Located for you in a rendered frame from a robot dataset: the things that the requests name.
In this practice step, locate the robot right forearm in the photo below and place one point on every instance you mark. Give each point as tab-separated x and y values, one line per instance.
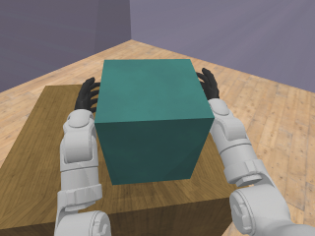
241	164

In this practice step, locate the robot right hand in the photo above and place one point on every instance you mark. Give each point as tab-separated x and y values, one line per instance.
209	84

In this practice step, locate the robot left upper arm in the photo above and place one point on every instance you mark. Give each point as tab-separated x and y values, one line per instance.
89	223

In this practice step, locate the carton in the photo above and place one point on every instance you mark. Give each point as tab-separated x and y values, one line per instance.
152	119

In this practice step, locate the pedestal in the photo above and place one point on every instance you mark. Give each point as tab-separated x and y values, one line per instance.
30	179

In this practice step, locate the robot left hand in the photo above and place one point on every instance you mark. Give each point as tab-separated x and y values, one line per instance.
85	94

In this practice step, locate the robot right upper arm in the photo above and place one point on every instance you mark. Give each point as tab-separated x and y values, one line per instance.
261	211

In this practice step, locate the robot left forearm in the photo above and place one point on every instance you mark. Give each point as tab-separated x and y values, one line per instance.
80	187

